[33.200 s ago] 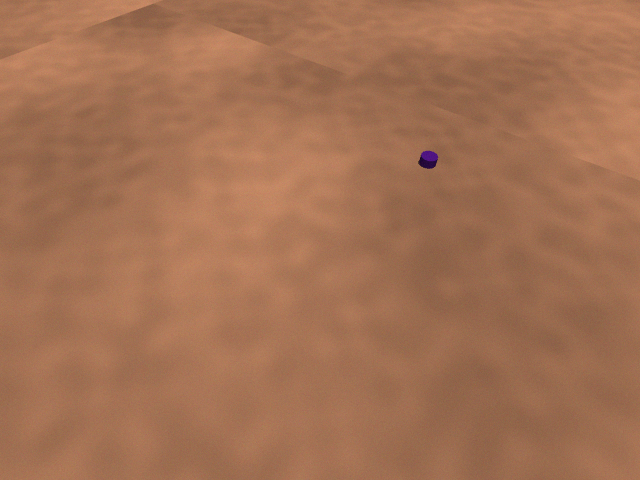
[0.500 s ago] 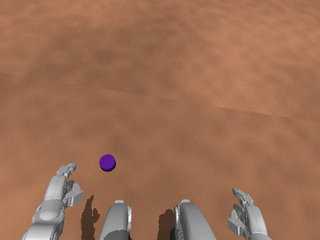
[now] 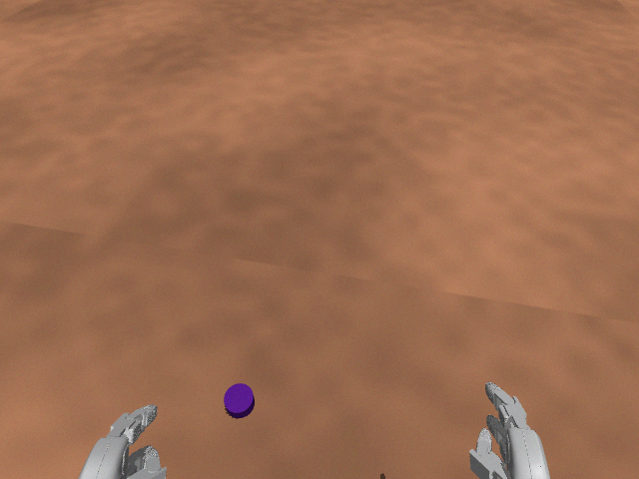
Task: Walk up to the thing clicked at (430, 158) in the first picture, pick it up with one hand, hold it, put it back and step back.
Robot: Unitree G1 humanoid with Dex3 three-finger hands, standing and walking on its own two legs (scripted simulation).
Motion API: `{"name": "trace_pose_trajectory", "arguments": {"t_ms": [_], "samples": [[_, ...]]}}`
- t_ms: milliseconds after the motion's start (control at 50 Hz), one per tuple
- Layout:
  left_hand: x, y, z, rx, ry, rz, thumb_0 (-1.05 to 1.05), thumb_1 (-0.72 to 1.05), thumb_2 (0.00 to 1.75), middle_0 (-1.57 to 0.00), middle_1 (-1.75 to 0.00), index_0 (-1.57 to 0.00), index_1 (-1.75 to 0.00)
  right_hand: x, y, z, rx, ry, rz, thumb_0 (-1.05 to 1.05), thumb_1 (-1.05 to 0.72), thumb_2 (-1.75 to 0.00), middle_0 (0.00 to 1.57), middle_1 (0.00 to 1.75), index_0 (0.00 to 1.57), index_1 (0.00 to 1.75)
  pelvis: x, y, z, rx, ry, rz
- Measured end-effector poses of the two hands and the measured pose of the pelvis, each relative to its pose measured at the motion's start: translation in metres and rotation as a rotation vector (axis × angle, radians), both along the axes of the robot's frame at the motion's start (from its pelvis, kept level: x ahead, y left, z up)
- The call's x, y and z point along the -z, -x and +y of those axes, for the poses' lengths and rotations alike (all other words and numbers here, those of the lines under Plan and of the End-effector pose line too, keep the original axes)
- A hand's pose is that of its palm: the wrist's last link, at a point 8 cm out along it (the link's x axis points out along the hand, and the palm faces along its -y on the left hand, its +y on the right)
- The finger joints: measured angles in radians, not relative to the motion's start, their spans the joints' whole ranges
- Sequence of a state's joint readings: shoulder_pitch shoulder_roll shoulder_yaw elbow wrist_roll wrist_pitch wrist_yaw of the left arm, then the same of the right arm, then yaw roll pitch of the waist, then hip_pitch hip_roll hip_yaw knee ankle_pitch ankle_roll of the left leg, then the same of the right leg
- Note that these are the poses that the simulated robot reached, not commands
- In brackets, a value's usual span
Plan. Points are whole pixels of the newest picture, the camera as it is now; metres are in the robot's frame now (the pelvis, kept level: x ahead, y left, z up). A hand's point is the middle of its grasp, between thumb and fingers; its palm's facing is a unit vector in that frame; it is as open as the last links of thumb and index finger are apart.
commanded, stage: home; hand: left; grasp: from above
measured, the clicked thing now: (239, 400) +0.47 +0.21 -0.69
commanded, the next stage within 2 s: stand in 1.88 s
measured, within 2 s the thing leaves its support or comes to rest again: neither
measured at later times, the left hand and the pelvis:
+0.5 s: hand (168, 465) +0.17 +0.18 -0.05, palm faces +0.04 -0.98 -0.20, open 7.4 cm; pelvis +0.01 +0.00 +0.00, yaw +0 degrees
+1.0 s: hand (169, 476) +0.16 +0.17 -0.05, palm faces +0.04 -0.98 -0.20, open 7.4 cm; pelvis +0.00 -0.01 +0.00, yaw +0 degrees
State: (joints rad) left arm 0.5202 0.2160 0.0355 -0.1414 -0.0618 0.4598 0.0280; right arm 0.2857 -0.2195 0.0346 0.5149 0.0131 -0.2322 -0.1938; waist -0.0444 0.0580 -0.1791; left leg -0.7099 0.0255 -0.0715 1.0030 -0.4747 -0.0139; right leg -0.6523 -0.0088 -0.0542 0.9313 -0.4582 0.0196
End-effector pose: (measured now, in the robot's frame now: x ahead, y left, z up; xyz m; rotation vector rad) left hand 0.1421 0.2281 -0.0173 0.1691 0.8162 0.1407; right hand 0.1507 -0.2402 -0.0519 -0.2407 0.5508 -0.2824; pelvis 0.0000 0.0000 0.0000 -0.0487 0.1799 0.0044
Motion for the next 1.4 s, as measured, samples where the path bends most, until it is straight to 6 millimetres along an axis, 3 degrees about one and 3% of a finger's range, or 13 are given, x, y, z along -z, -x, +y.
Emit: {"name": "trace_pose_trajectory", "arguments": {"t_ms": [180,480,1400], "samples": [[0.006,-0.004,-0.001,0.003,0.015,0.007,0.01,0.91,0.9,-0.2,-0.3,-0.2,-0.29,-0.002,-0.011,0.002,-0.036,0.016,-0.007,0.02,-0.9,-0.89,0.2,0.3,0.2,0.3,0.001,-0.003,-0.001,-0.003,0.0,0.0],[0.003,-0.014,-0.003,0.02,0.005,0.0,0.01,0.91,0.9,-0.2,-0.3,-0.2,-0.29,0.008,0.003,-0.003,-0.003,0.007,0.052,0.02,-0.9,-0.89,0.2,0.3,0.2,0.3,0.0,-0.009,-0.001,0.005,-0.002,0.0],[0.003,-0.002,-0.002,0.027,-0.001,-0.008,0.01,0.91,0.9,-0.2,-0.3,-0.2,-0.29,0.005,0.01,-0.003,-0.006,0.01,0.025,0.02,-0.9,-0.89,0.2,0.3,0.2,0.3,0.002,0.003,-0.001,0.007,-0.002,-0.008]]}}
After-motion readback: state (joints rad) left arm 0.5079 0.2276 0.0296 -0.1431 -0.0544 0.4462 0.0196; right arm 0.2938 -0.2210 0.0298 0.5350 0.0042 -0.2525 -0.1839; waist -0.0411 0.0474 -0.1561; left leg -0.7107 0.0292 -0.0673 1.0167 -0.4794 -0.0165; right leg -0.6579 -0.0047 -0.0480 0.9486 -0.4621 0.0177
